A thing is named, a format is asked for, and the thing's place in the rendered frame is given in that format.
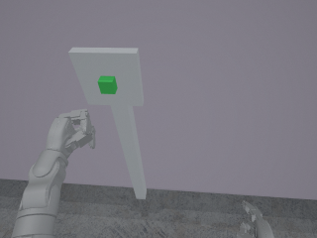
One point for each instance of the button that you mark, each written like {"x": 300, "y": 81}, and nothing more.
{"x": 107, "y": 84}

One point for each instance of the robot left hand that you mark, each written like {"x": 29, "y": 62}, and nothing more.
{"x": 64, "y": 138}

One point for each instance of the robot right hand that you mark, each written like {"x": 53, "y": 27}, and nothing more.
{"x": 259, "y": 229}

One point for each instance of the panel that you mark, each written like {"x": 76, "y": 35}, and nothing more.
{"x": 123, "y": 63}

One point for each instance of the robot left forearm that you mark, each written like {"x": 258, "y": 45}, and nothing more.
{"x": 40, "y": 200}

